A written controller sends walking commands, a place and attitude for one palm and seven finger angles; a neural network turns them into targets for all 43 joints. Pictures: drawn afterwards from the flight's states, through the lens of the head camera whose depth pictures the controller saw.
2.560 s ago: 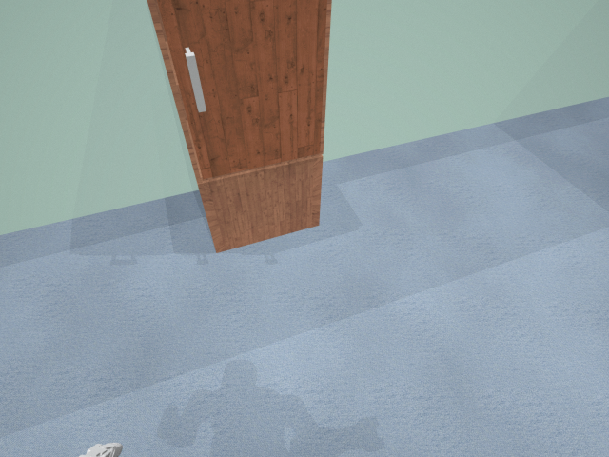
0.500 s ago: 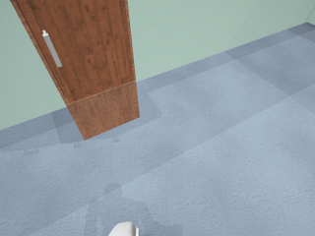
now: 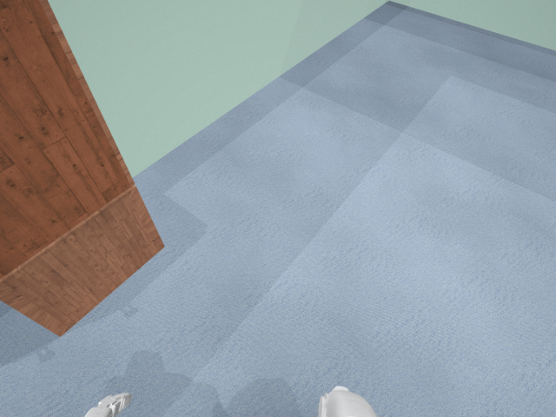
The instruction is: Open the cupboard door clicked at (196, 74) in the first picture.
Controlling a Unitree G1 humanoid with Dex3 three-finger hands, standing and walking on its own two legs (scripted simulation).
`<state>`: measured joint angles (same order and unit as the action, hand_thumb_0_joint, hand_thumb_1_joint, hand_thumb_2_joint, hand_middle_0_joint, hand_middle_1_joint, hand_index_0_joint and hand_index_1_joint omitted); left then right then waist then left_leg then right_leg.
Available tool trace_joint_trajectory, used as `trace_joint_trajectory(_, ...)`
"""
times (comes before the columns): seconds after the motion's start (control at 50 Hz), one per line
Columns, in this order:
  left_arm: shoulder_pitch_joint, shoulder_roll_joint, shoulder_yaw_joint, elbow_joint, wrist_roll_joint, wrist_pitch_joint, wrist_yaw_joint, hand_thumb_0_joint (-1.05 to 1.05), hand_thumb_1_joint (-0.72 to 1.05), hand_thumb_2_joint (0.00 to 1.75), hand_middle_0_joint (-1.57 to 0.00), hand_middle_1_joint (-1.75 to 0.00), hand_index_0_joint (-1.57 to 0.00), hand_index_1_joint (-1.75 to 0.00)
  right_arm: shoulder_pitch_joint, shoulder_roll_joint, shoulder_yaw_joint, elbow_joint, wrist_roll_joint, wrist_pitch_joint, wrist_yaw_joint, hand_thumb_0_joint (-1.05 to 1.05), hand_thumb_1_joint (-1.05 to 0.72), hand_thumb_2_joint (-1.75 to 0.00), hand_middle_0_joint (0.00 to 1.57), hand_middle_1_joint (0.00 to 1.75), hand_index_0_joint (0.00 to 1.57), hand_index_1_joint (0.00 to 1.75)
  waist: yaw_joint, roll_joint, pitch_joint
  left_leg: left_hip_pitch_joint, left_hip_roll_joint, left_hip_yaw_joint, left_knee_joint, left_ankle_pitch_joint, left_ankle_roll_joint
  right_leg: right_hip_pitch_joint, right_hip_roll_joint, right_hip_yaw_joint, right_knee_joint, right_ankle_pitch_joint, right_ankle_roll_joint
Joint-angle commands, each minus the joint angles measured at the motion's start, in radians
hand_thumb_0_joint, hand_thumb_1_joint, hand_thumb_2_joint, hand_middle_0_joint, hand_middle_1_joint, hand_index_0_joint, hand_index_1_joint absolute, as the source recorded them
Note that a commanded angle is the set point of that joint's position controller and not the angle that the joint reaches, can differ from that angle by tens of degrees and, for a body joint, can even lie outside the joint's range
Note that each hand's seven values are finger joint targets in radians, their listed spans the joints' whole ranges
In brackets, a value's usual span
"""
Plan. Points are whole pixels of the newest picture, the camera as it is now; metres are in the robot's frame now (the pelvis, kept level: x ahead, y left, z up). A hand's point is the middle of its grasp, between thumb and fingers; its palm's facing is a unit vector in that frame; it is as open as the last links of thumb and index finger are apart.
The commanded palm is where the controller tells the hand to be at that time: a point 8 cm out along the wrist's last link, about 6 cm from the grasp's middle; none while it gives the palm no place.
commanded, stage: walk to a spot facing it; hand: left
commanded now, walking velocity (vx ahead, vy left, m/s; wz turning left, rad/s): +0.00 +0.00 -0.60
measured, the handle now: out of the picture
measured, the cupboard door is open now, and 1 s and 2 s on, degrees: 0 0 0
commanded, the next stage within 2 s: none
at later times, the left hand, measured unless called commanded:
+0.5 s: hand (195, 356) +0.23 +0.16 -0.17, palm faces -0.27 -0.95 -0.19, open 7.4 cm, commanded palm none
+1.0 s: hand (226, 325) +0.29 +0.12 -0.17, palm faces -0.57 -0.78 -0.25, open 7.4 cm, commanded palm none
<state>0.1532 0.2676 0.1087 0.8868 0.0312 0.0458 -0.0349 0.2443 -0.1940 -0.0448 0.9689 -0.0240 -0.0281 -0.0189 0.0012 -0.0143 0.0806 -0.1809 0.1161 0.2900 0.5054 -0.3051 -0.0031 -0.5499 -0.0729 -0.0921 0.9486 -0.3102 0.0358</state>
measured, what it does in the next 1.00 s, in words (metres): steps on the spot, turning right: right foot, then left foot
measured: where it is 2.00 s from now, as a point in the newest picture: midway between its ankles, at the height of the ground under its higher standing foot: outside the picture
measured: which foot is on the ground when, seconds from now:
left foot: down 0.00-0.12, up 0.14-0.50, down 0.52-1.00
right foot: up 0.00-0.10, down 0.12-0.52, up 0.54-0.98, down 1.00-1.00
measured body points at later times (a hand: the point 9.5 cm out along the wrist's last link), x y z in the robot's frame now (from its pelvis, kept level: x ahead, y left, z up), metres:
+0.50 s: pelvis +0.08 +0.01 -0.01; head +0.13 +0.01 +0.44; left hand +0.25 +0.21 -0.16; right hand +0.12 -0.26 -0.14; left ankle +0.13 +0.12 -0.73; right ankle +0.09 -0.11 -0.74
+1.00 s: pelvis +0.09 +0.01 -0.01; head +0.12 -0.03 +0.43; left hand +0.32 +0.16 -0.15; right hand -0.04 -0.22 -0.16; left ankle +0.13 +0.12 -0.73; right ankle +0.02 -0.08 -0.74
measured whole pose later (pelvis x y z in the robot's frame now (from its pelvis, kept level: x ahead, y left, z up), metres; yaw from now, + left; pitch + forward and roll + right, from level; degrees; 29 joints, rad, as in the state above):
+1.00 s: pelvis +0.09 +0.01 -0.01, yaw -36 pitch +1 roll +0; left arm 0.15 0.23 0.08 0.89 0.03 0.06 -0.03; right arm 0.26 -0.23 -0.07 0.94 -0.02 0.02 0.00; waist -0.03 0.02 0.10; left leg -0.24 0.21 0.36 0.67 -0.38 -0.04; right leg -0.29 -0.03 -0.10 0.62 -0.31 0.01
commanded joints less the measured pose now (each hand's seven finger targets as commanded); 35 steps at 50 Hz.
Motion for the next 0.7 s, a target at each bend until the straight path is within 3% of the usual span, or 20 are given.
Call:
trace_joint_trajectory(0.0,-0.029,-0.014,-0.015,-0.087,-0.001,-0.011,-0.009,0.00,0.90,0.90,-0.20,-0.30,-0.20,-0.30,0.023,-0.184,-0.049,-0.061,-0.007,-0.013,0.000,0.00,-0.90,-0.90,0.20,0.30,0.20,0.30,-0.026,0.161,-0.050,0.009,0.273,-0.102,-0.134,0.389,0.113,0.108,-0.003,-0.006,-0.174,0.018,-0.010)
trace_joint_trajectory(0.04,-0.029,0.003,-0.015,-0.095,0.000,-0.021,-0.005,0.00,0.90,0.90,-0.20,-0.30,-0.20,-0.30,0.036,-0.201,-0.053,-0.059,-0.008,-0.004,0.003,0.00,-0.90,-0.90,0.20,0.30,0.20,0.30,-0.014,0.137,-0.071,0.026,0.265,-0.078,-0.036,0.461,0.085,0.191,0.029,-0.032,-0.271,0.028,-0.026)
trace_joint_trajectory(0.06,0.040,0.028,-0.010,-0.080,0.000,-0.030,-0.001,0.00,0.90,0.90,-0.20,-0.30,-0.20,-0.30,0.032,-0.207,-0.054,-0.064,-0.005,-0.001,0.006,0.00,-0.90,-0.90,0.20,0.30,0.20,0.30,0.029,0.092,-0.117,0.015,0.242,-0.042,0.104,0.519,0.051,0.307,0.052,-0.044,-0.357,0.083,-0.042)
trace_joint_trajectory(0.08,0.136,0.107,0.003,-0.054,0.005,-0.048,0.008,0.00,0.90,0.90,-0.20,-0.30,-0.20,-0.30,0.058,-0.189,-0.047,-0.078,0.005,0.004,0.015,0.00,-0.90,-0.90,0.20,0.30,0.20,0.30,0.074,-0.055,-0.203,-0.143,0.191,0.003,0.353,0.419,-0.007,0.562,-0.030,0.062,-0.454,0.268,-0.087)
trace_joint_trajectory(0.1,0.223,0.248,0.031,-0.040,0.000,-0.057,0.025,0.00,0.90,0.90,-0.20,-0.30,-0.20,-0.30,0.071,-0.108,-0.023,-0.123,0.010,0.008,0.021,0.00,-0.90,-0.90,0.20,0.30,0.20,0.30,0.098,-0.343,-0.286,-0.440,0.008,-0.012,0.678,-0.279,-0.079,0.742,-0.337,0.507,-0.509,0.688,-0.223)
trace_joint_trajectory(0.12,0.250,0.264,0.035,-0.030,-0.025,-0.049,0.044,0.00,0.90,0.90,-0.20,-0.30,-0.20,-0.30,0.015,-0.145,-0.025,-0.142,0.015,0.018,-0.002,0.00,-0.90,-0.90,0.20,0.30,0.20,0.30,0.118,-0.265,-0.318,-0.447,0.011,-0.200,0.773,-0.346,-0.069,0.691,-0.376,0.510,-0.511,0.848,-0.287)
trace_joint_trajectory(0.16,0.108,0.194,0.015,-0.068,-0.023,-0.036,0.053,0.00,0.90,0.90,-0.20,-0.30,-0.20,-0.30,-0.036,-0.145,-0.023,-0.134,0.011,0.026,-0.007,0.00,-0.90,-0.90,0.20,0.30,0.20,0.30,0.065,-0.149,-0.224,-0.465,0.043,-0.267,0.793,-0.215,-0.072,0.581,-0.270,0.414,-0.525,0.653,-0.261)
trace_joint_trajectory(0.18,0.041,0.163,0.001,-0.085,-0.023,-0.033,0.055,0.00,0.90,0.90,-0.20,-0.30,-0.20,-0.30,-0.027,-0.144,-0.022,-0.116,0.006,0.037,-0.005,0.00,-0.90,-0.90,0.20,0.30,0.20,0.30,0.029,-0.100,-0.185,-0.417,0.051,-0.266,0.753,-0.153,-0.080,0.480,-0.229,0.343,-0.546,0.591,-0.231)
trace_joint_trajectory(0.22,-0.027,0.147,-0.005,-0.099,-0.014,-0.037,0.058,0.00,0.90,0.90,-0.20,-0.30,-0.20,-0.30,0.030,-0.134,-0.020,-0.091,0.001,0.053,-0.004,0.00,-0.90,-0.90,0.20,0.30,0.20,0.30,-0.016,-0.099,-0.173,-0.344,0.039,-0.256,0.669,-0.104,-0.088,0.383,-0.180,0.279,-0.562,0.564,-0.208)
trace_joint_trajectory(0.28,-0.026,0.150,-0.005,-0.094,-0.010,-0.034,0.052,0.00,0.90,0.90,-0.20,-0.30,-0.20,-0.30,0.025,-0.119,-0.018,-0.097,0.001,0.059,-0.004,0.00,-0.90,-0.90,0.20,0.30,0.20,0.30,-0.016,-0.073,-0.156,-0.305,0.003,-0.241,0.576,-0.084,-0.089,0.312,-0.152,0.310,-0.582,0.459,-0.216)
trace_joint_trajectory(0.4,-0.012,0.161,0.008,-0.095,-0.006,-0.023,0.044,0.00,0.90,0.90,-0.20,-0.30,-0.20,-0.30,-0.015,-0.106,-0.017,-0.139,0.015,0.040,-0.008,0.00,-0.90,-0.90,0.20,0.30,0.20,0.30,-0.003,-0.137,-0.176,-0.201,-0.054,-0.228,0.282,-0.107,-0.071,0.315,-0.127,0.400,-0.544,0.443,-0.218)
trace_joint_trajectory(0.46,-0.039,0.145,0.008,-0.100,-0.015,-0.011,0.042,0.00,0.90,0.90,-0.20,-0.30,-0.20,-0.30,0.058,-0.113,-0.021,-0.125,0.019,0.028,-0.016,0.00,-0.90,-0.90,0.20,0.30,0.20,0.30,-0.046,-0.125,-0.186,-0.020,-0.068,-0.215,0.006,0.034,-0.059,0.242,-0.075,0.403,-0.465,0.404,-0.150)
trace_joint_trajectory(0.48,-0.038,0.104,0.001,-0.113,-0.021,-0.007,0.039,0.00,0.90,0.90,-0.20,-0.30,-0.20,-0.30,0.091,-0.156,-0.028,-0.121,0.016,0.018,-0.021,0.00,-0.90,-0.90,0.20,0.30,0.20,0.30,-0.061,-0.018,-0.199,0.103,0.023,-0.305,-0.131,0.063,-0.025,0.135,-0.002,0.346,-0.369,0.276,-0.098)
trace_joint_trajectory(0.5,-0.001,0.039,-0.008,-0.131,-0.028,-0.005,0.027,0.00,0.90,0.90,-0.20,-0.30,-0.20,-0.30,0.069,-0.255,-0.045,-0.141,0.003,0.014,-0.018,0.00,-0.90,-0.90,0.20,0.30,0.20,0.30,-0.042,0.297,-0.178,0.178,0.280,-0.564,-0.232,0.160,0.066,-0.064,0.142,0.191,-0.149,-0.114,-0.027)
trace_joint_trajectory(0.52,0.011,0.058,-0.006,-0.129,-0.013,-0.001,0.026,0.00,0.90,0.90,-0.20,-0.30,-0.20,-0.30,0.026,-0.274,-0.046,-0.159,0.003,0.023,-0.014,0.00,-0.90,-0.90,0.20,0.30,0.20,0.30,-0.036,0.355,-0.138,0.073,0.407,-0.626,-0.263,0.108,0.136,-0.072,0.109,0.141,0.075,-0.285,0.001)
trace_joint_trajectory(0.54,-0.013,0.088,0.008,-0.107,0.002,0.002,0.021,0.00,0.90,0.90,-0.20,-0.30,-0.20,-0.30,-0.008,-0.219,-0.039,-0.163,-0.001,0.017,-0.018,0.00,-0.90,-0.90,0.20,0.30,0.20,0.30,-0.036,0.260,-0.075,-0.030,0.351,-0.584,-0.280,0.092,0.134,-0.060,0.088,0.166,0.187,-0.235,0.013)
trace_joint_trajectory(0.56,-0.004,0.084,0.018,-0.097,0.000,0.000,0.010,0.00,0.90,0.90,-0.20,-0.30,-0.20,-0.30,-0.052,-0.196,-0.029,-0.177,-0.004,0.014,-0.019,0.00,-0.90,-0.90,0.20,0.30,0.20,0.30,-0.004,0.183,-0.032,-0.071,0.293,-0.493,-0.266,0.110,0.128,-0.049,0.071,0.150,0.261,-0.168,0.014)
trace_joint_trajectory(0.6,0.040,0.055,0.013,-0.072,-0.004,0.004,0.000,0.00,0.90,0.90,-0.20,-0.30,-0.20,-0.30,-0.078,-0.171,-0.026,-0.179,-0.001,0.007,-0.021,0.00,-0.90,-0.90,0.20,0.30,0.20,0.30,0.011,0.157,-0.069,0.016,0.216,-0.319,-0.213,0.287,0.104,-0.060,0.052,0.120,0.299,-0.084,0.031)
trace_joint_trajectory(0.62,0.046,0.045,0.012,-0.067,-0.007,0.005,-0.002,0.00,0.90,0.90,-0.20,-0.30,-0.20,-0.30,-0.065,-0.160,-0.027,-0.174,0.002,0.005,-0.022,0.00,-0.90,-0.90,0.20,0.30,0.20,0.30,0.006,0.158,-0.083,0.045,0.207,-0.272,-0.194,0.367,0.103,-0.061,0.042,0.107,0.288,-0.074,0.036)
trace_joint_trajectory(0.68,0.016,0.024,0.004,-0.072,-0.011,0.012,-0.001,0.00,0.90,0.90,-0.20,-0.30,-0.20,-0.30,0.011,-0.165,-0.036,-0.138,0.002,0.007,-0.019,0.00,-0.90,-0.90,0.20,0.30,0.20,0.30,-0.024,0.161,-0.095,0.121,0.224,-0.241,-0.174,0.434,0.124,-0.048,0.027,0.077,0.204,-0.090,0.047)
